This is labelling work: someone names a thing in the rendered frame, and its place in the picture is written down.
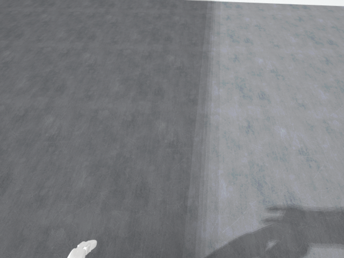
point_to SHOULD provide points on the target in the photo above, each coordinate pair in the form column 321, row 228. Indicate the robot left hand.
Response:
column 82, row 249

